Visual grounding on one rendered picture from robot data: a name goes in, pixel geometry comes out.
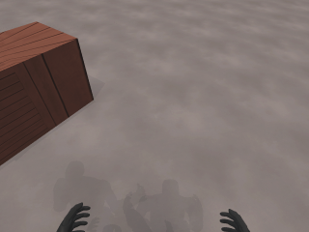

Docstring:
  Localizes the pedestal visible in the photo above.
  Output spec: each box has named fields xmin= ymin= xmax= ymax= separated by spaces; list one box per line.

xmin=0 ymin=21 xmax=94 ymax=165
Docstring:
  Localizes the left robot hand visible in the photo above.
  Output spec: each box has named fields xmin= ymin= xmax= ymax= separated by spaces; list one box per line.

xmin=56 ymin=202 xmax=91 ymax=232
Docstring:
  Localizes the right robot hand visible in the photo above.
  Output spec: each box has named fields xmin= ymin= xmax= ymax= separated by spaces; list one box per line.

xmin=220 ymin=209 xmax=250 ymax=232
